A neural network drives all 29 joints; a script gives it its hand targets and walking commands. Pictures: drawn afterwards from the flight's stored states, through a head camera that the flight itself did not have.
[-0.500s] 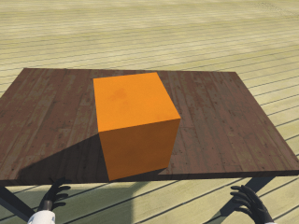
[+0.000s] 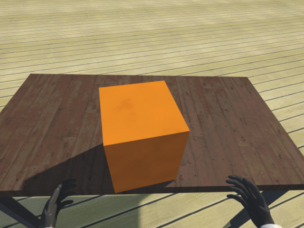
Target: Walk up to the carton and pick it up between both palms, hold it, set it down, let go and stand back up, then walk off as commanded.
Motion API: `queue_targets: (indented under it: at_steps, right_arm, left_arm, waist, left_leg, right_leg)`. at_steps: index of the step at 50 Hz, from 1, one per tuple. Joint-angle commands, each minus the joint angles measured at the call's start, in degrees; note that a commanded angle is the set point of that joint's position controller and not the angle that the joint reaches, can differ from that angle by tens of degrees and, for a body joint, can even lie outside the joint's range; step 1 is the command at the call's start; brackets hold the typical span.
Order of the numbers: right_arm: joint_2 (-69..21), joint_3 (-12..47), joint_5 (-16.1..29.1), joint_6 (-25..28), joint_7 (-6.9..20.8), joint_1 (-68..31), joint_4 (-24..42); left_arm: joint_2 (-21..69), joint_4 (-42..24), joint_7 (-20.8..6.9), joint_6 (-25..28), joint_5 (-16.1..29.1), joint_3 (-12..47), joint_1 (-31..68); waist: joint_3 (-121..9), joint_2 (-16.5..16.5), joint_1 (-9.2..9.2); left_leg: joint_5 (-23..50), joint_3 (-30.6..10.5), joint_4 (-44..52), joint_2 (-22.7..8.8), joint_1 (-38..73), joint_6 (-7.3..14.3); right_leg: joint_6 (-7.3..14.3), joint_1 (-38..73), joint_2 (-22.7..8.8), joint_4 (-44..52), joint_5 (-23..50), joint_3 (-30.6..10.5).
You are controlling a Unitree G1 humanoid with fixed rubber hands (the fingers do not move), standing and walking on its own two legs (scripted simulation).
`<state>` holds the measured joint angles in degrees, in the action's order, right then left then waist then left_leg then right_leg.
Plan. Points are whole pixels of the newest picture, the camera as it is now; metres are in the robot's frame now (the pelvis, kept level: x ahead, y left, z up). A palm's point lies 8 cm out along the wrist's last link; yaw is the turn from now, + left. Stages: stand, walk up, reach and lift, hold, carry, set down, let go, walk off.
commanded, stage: reach and lift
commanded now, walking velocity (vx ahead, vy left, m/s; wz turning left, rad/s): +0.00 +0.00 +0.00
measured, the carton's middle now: (139, 136) +0.40 +0.06 +0.02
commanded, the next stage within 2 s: none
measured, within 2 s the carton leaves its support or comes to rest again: neither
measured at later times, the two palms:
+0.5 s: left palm (61, 189) +0.21 +0.22 +0.04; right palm (249, 183) +0.24 -0.22 +0.06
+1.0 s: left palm (61, 160) +0.25 +0.22 +0.11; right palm (239, 149) +0.31 -0.19 +0.11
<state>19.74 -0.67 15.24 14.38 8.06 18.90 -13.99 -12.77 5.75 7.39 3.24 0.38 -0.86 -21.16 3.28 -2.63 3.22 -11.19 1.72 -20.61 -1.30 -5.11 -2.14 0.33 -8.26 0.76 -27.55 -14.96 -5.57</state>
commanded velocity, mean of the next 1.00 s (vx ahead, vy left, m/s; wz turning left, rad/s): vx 0.00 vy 0.00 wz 0.00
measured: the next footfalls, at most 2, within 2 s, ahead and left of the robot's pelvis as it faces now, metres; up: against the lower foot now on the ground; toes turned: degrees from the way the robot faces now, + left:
none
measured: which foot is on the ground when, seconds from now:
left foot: down 0.00-1.00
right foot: down 0.00-1.00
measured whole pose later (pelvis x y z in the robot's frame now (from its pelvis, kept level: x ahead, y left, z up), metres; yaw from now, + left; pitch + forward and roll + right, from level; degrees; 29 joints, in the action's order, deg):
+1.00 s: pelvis -0.01 +0.00 +0.00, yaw +0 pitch -4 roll +2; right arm 20.1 -0.4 22.0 -12.8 -1.5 -6.4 -3.3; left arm -9.9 -14.3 8.8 -30.1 3.6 -1.9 0.1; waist 2.9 -0.8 4.5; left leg -9.2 1.7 -17.7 -1.4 -4.3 -2.5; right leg 0.3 -7.9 0.8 -25.4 -13.4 -5.6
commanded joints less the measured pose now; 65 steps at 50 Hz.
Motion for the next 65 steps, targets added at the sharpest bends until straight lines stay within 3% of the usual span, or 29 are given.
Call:
queue_targets:
  at_steps: [1, 5, 8, 11, 12, 13, 15, 17, 18, 21, 22, 24, 25, 28, 30, 31, 33, 35, 38, 39, 45, 46, 48, 51, 53, 55, 59, 61, 65]
  right_arm:
    - [4.88, 4.27, 1.97, 0.90, 0.27, -1.32, 8.10]
    - [6.47, 2.20, 2.01, 0.37, 0.77, -3.49, 12.59]
    - [5.73, 1.28, 1.22, -1.94, 0.47, -6.47, 14.31]
    - [4.90, 1.46, 1.16, -4.85, 0.45, -9.47, 12.74]
    - [7.14, -0.77, 1.36, -5.48, 0.56, -11.71, 11.97]
    - [6.29, 0.57, 1.40, -6.72, 0.16, -12.51, 11.86]
    - [6.70, -0.01, 1.27, -6.96, -0.23, -14.00, 16.33]
    - [6.29, 0.15, 1.82, -8.49, -0.49, -15.46, 15.30]
    - [6.91, -0.39, 2.07, -9.00, -0.58, -15.18, 16.16]
    - [8.82, -0.42, 2.52, -11.08, -1.58, -17.54, 13.83]
    - [8.26, 1.08, 3.57, -12.10, -2.33, -16.13, 12.39]
    - [9.11, 1.80, 3.58, -13.14, -3.70, -16.88, 14.12]
    - [8.21, 1.74, 4.70, -13.73, -4.35, -18.18, 15.47]
    - [9.64, 0.68, 5.00, -14.45, -5.74, -21.79, 19.59]
    - [10.45, 1.70, 5.89, -14.61, -6.67, -20.40, 24.16]
    - [10.10, 1.82, 5.94, -14.87, -7.16, -19.74, 23.78]
    - [11.39, 1.95, 6.31, -15.56, -8.11, -21.98, 23.88]
    - [12.63, 1.66, 6.24, -17.80, -8.55, -23.34, 19.49]
    - [12.08, 3.99, 7.33, -20.64, -9.78, -28.20, 20.07]
    - [10.90, 4.66, 7.31, -22.11, -9.92, -29.19, 15.55]
    - [10.52, 1.81, 6.70, -25.90, -9.61, -43.91, 21.48]
    - [11.04, 2.00, 6.78, -27.00, -9.51, -44.20, 17.21]
    - [11.50, 0.46, 6.63, -27.84, -9.33, -48.02, 19.80]
    - [11.29, 2.08, 7.50, -31.08, -9.35, -48.44, 8.75]
    - [11.95, 1.42, 6.12, -33.05, -8.86, -52.90, 3.42]
    - [12.57, 2.00, 6.74, -34.31, -8.78, -52.36, 0.13]
    - [15.37, 0.69, 8.92, -33.46, -8.55, -64.19, 5.37]
    - [14.60, 1.93, 10.26, -32.11, -9.06, -62.20, 8.70]
    - [15.11, 0.80, 11.33, -31.86, -9.97, -64.28, 8.85]
  left_arm:
    - [5.90, -11.00, 1.67, 1.17, 6.36, 1.72, 0.62]
    - [6.09, -14.93, 3.02, 0.76, 7.96, 3.85, 4.08]
    - [6.39, -13.30, 3.42, -0.93, 7.22, 4.03, 9.71]
    - [5.99, -10.62, 4.11, -3.41, 6.79, 2.50, 12.98]
    - [6.26, -11.89, 4.18, -4.33, 7.91, 3.86, 13.96]
    - [6.21, -12.13, 4.09, -5.69, 7.80, 4.18, 15.21]
    - [5.74, -13.99, 4.14, -6.30, 9.11, 2.74, 15.93]
    - [5.58, -15.33, 4.46, -8.00, 8.03, 2.33, 17.65]
    - [6.61, -14.94, 4.27, -9.41, 8.27, 1.98, 16.33]
    - [5.94, -16.69, 4.24, -12.71, 7.01, 0.49, 17.34]
    - [5.67, -18.19, 3.87, -13.91, 6.65, -0.49, 16.86]
    - [5.43, -20.79, 2.99, -15.90, 6.12, -2.83, 15.68]
    - [5.17, -21.80, 2.52, -16.83, 6.08, -3.15, 17.69]
    - [3.93, -25.80, 2.19, -19.05, 6.89, -4.49, 19.48]
    - [4.63, -31.92, 2.35, -19.72, 6.33, -4.63, 17.38]
    - [5.38, -29.73, 1.48, -20.95, 6.75, -4.06, 14.99]
    - [5.19, -32.81, 1.13, -21.99, 6.87, -4.90, 16.72]
    - [5.98, -31.02, 0.95, -24.62, 5.86, -5.20, 18.36]
    - [4.08, -30.66, 0.21, -28.42, 6.31, -8.26, 21.77]
    - [3.47, -25.16, -0.09, -29.82, 6.56, -9.86, 22.48]
    - [-0.10, -29.87, 2.08, -32.49, 10.38, -10.59, 39.07]
    - [0.98, -25.54, 2.68, -33.92, 9.86, -10.32, 38.98]
    - [0.81, -26.19, 3.36, -35.90, 10.16, -10.64, 41.26]
    - [2.21, -20.55, 3.02, -40.39, 7.96, -12.83, 42.59]
    - [2.74, -16.51, 2.64, -42.74, 7.88, -12.68, 46.29]
    - [3.67, -14.18, 2.21, -44.68, 6.75, -13.35, 44.63]
    - [1.84, -24.08, 3.29, -45.20, 7.37, -11.87, 55.47]
    - [1.48, -29.91, 4.17, -45.14, 5.91, -13.36, 53.84]
    - [0.67, -33.73, 4.60, -45.31, 7.32, -12.14, 56.15]
  waist:
    - [-5.01, 1.18, 1.23]
    - [-5.96, 0.50, 0.97]
    - [-3.16, -0.97, 0.49]
    - [0.71, -1.59, 1.99]
    - [0.26, -1.11, 1.12]
    - [-0.32, 0.20, 1.33]
    - [-3.54, -2.69, 1.69]
    - [-2.69, 0.35, 1.76]
    - [-2.88, -1.96, 1.95]
    - [-3.76, -0.19, 1.34]
    - [-5.73, 1.67, 1.62]
    - [-7.27, -0.38, 1.11]
    - [-7.67, 1.49, 1.06]
    - [-12.12, 0.31, 1.03]
    - [-14.82, 0.93, 1.30]
    - [-13.22, -1.21, 1.41]
    - [-15.27, -0.30, 1.43]
    - [-11.62, 0.64, 0.66]
    - [-12.54, 0.40, 2.48]
    - [-6.25, -0.45, 2.26]
    - [-10.92, -1.94, 3.97]
    - [-7.59, -1.67, 4.68]
    - [-11.03, -3.19, 4.52]
    - [-7.19, -2.39, 4.61]
    - [-6.53, -3.10, 2.34]
    - [-5.41, -2.03, 3.02]
    - [-16.41, 1.86, 1.64]
    - [-21.97, 3.49, 3.47]
    - [-24.32, 5.61, 1.95]
  left_leg:
    - [12.62, -0.02, 3.19, 1.87, 8.44, 0.28]
    - [7.69, 0.19, 3.80, 1.41, 7.24, 0.48]
    - [-3.32, 0.03, 6.35, 1.06, 4.37, 1.66]
    - [-8.42, -0.40, 7.88, 1.08, 1.65, 1.96]
    - [-10.12, -0.81, 7.92, 0.82, 1.65, 1.66]
    - [-8.85, -0.15, 8.03, 1.10, 1.51, 1.58]
    - [-8.26, 0.03, 7.66, 0.80, 2.05, 1.99]
    - [-7.36, 0.39, 7.92, 1.08, 2.06, 1.63]
    - [-6.21, 0.23, 7.65, 0.79, 2.17, 1.45]
    - [0.02, 0.89, 7.16, 0.68, 4.43, 0.78]
    - [4.64, 1.31, 6.64, 1.12, 5.96, 0.26]
    - [12.87, 1.66, 5.04, 1.42, 7.30, 0.01]
    - [13.57, 1.92, 4.98, 1.84, 7.71, -0.18]
    - [18.57, 1.69, 3.68, 1.71, 8.56, -0.48]
    - [26.96, 1.89, 2.09, 1.89, 11.34, -1.44]
    - [29.09, 1.73, 1.40, 2.18, 10.11, -1.50]
    - [32.51, 1.81, 1.17, 2.26, 12.69, -1.87]
    - [30.04, 1.50, 1.66, 1.57, 12.96, -2.23]
    - [28.47, 2.00, 2.24, 1.80, 10.66, -1.81]
    - [23.21, 2.09, 3.34, 2.05, 9.04, -1.39]
    - [9.28, 2.21, 4.97, 1.50, 4.89, 0.50]
    - [8.21, 2.42, 5.35, 1.63, 2.45, 0.48]
    - [9.06, 2.55, 5.40, 1.52, 2.71, 0.46]
    - [7.73, 2.74, 6.21, 1.26, 4.15, 0.67]
    - [1.73, 2.11, 7.03, 0.99, 1.78, 1.03]
    - [4.02, 2.01, 6.81, 1.10, 1.10, 0.84]
    - [10.34, 2.20, 4.60, 1.57, 3.50, -0.26]
    - [21.66, 2.48, 1.67, 2.10, 6.74, -1.43]
    - [27.30, 2.09, -0.26, 2.57, 8.70, -2.04]
  right_leg:
    - [2.71, -5.46, 0.62, 14.66, 10.03, 3.91]
    - [2.99, -8.13, 0.97, 14.36, 4.10, 4.11]
    - [2.82, -9.20, -0.72, 15.58, -4.62, 2.64]
    - [3.35, -10.36, -0.83, 16.07, -8.87, 1.73]
    - [3.16, -10.72, -0.51, 15.38, -9.68, 2.20]
    - [3.10, -9.98, -0.82, 15.56, -7.93, 1.53]
    - [2.66, -9.50, -0.57, 15.13, -8.02, 1.98]
    - [2.67, -9.36, -0.89, 15.00, -6.97, 1.72]
    - [2.61, -8.97, -0.56, 14.59, -4.69, 1.84]
    - [2.07, -7.72, -0.23, 14.68, 0.16, 2.31]
    - [2.28, -5.47, -0.01, 14.75, 4.25, 2.06]
    - [1.86, -2.54, 0.74, 14.01, 12.63, 2.16]
    - [1.97, -2.09, 0.25, 14.09, 14.77, 1.40]
    - [1.40, 0.04, 1.30, 12.44, 17.74, 2.71]
    - [1.26, 1.19, 1.61, 11.81, 26.62, 2.19]
    - [0.76, 2.03, 1.57, 11.29, 31.67, 1.96]
    - [0.62, 2.43, 2.03, 11.47, 33.12, 2.94]
    - [0.96, 0.13, 2.27, 12.57, 27.51, 3.23]
    - [1.38, 2.14, 1.79, 12.94, 27.14, 2.12]
    - [0.71, 0.14, 1.37, 13.95, 22.86, 2.10]
    - [0.75, -3.90, 0.75, 13.96, 4.00, 1.03]
    - [1.05, -4.80, 1.11, 13.60, 3.12, 1.59]
    - [0.49, -2.90, 1.32, 12.76, 5.79, 1.89]
    - [0.27, -3.12, 1.22, 13.70, 5.41, 1.66]
    - [0.20, -4.06, 1.18, 14.48, 0.40, 1.72]
    - [-0.26, -3.59, 0.89, 13.96, 2.78, 1.55]
    - [-0.65, -1.20, 1.52, 11.53, 10.58, 2.48]
    - [-0.49, 2.01, 2.34, 10.02, 19.75, 2.67]
    - [-0.02, 2.43, 2.26, 9.63, 24.74, 2.73]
